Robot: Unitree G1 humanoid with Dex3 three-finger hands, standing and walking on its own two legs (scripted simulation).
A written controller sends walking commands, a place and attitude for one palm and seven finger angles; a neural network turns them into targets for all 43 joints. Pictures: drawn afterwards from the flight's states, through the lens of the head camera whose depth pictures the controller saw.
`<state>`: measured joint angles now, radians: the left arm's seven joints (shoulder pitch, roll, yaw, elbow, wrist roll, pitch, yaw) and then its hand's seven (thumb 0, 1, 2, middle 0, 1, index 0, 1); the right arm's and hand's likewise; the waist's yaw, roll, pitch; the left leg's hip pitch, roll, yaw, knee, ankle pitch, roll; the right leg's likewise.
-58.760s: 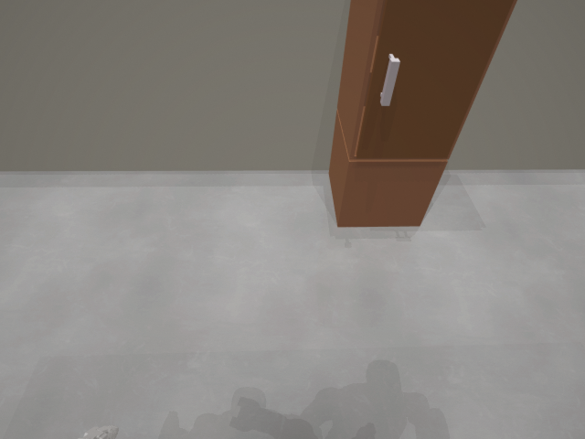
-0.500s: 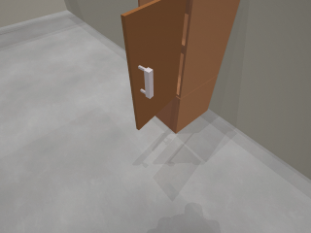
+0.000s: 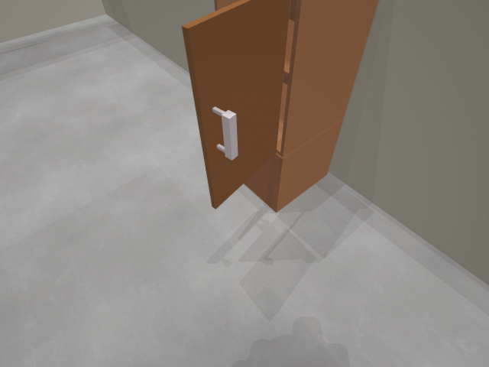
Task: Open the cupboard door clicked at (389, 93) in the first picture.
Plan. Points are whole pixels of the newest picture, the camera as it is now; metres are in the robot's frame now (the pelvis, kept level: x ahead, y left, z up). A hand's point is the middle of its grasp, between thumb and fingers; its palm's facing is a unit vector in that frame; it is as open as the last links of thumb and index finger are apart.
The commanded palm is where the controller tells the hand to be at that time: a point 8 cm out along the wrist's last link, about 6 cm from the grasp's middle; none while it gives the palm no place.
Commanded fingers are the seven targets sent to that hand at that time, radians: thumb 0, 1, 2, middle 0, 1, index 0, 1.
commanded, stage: stand and wait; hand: left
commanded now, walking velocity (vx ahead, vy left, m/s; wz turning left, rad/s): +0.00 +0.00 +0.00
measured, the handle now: (224, 133) +0.66 +0.09 -0.03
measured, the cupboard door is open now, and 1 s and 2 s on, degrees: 100 100 100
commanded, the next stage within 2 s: none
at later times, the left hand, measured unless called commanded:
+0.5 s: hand out of the picture +0.03 +0.17 -0.17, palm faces +0.01 -0.97 -0.24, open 7.4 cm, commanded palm none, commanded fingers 0.00 0.90 0.90 -0.20 -0.30 -0.20 -0.30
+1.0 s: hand out of the picture +0.02 +0.18 -0.17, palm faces +0.00 -0.97 -0.24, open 7.4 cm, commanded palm none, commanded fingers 0.00 0.90 0.90 -0.20 -0.30 -0.20 -0.30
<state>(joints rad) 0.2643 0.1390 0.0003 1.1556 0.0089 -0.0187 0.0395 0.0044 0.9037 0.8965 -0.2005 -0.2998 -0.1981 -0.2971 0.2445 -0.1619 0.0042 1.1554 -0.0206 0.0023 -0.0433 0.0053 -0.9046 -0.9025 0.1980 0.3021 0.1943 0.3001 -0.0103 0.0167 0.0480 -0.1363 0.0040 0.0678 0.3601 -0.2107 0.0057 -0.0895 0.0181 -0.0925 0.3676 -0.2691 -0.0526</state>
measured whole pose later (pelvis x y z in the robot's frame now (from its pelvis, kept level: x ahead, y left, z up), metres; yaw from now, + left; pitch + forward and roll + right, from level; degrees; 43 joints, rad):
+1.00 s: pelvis +0.01 -0.01 +0.00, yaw -1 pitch -1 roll +1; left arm 0.24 0.18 0.00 1.15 0.01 -0.02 0.04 0.00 0.90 0.90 -0.20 -0.30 -0.20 -0.30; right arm 0.24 -0.19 0.01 1.15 -0.02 0.01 -0.04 0.01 -0.90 -0.90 0.20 0.30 0.20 0.30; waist -0.01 0.01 0.05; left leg -0.10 0.03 0.07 0.34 -0.22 -0.01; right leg -0.05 0.04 -0.08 0.33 -0.27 -0.07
